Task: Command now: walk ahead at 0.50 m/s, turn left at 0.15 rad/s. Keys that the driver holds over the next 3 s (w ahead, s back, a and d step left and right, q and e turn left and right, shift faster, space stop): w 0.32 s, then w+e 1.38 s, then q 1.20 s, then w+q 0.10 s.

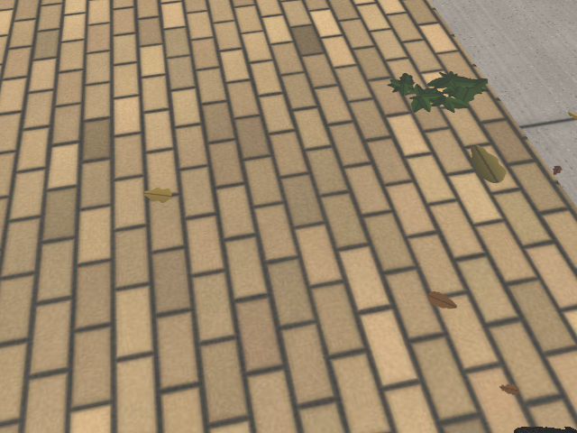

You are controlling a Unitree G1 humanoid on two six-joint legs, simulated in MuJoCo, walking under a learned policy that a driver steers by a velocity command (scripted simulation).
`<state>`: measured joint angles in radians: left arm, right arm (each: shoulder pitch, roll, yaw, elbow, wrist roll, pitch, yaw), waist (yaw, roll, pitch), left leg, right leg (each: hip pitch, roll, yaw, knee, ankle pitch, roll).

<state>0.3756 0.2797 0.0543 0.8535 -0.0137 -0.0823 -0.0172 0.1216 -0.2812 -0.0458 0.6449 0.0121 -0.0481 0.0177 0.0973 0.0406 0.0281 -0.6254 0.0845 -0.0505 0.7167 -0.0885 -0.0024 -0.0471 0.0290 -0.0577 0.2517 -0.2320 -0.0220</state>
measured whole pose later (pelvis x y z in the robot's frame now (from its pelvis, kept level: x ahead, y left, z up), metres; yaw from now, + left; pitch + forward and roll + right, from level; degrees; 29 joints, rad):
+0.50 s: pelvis +0.27 +0.06 +0.00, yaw -2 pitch +1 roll +2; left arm 0.13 0.30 0.04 0.79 -0.02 -0.06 -0.02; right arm 0.35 -0.28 -0.05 0.81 -0.01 -0.09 0.01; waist -0.06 -0.05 0.01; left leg -0.01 -0.07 0.09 0.20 -0.21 0.06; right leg -0.69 -0.10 0.05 0.73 0.06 0.01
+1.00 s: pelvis +0.55 -0.02 +0.00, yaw -19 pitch +2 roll +0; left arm 0.32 0.28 0.06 0.73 -0.02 -0.04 0.00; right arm 0.09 -0.30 -0.04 0.70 -0.01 -0.10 0.00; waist 0.06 0.03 0.04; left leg -0.66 0.09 -0.10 0.72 -0.05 -0.07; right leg -0.16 0.12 0.12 0.34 -0.20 -0.09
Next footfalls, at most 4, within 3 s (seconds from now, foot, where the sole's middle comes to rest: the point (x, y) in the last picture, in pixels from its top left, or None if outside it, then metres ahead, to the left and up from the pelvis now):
0.14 left None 0.24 0.14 -0.78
0.68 right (373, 407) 0.54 -0.10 -0.78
1.16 left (326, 283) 0.87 0.03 -0.78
1.68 right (466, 268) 0.95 -0.35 -0.78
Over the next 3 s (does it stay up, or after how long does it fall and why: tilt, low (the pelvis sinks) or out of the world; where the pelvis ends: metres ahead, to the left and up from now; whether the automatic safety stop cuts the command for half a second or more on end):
stays up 1.07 -0.35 -0.01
